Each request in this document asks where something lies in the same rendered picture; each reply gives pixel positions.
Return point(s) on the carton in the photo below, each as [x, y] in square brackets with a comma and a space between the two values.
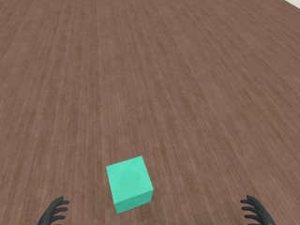
[130, 184]

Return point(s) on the right robot hand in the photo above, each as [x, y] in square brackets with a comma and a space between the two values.
[263, 216]

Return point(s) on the left robot hand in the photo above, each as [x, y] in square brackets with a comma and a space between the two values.
[49, 217]

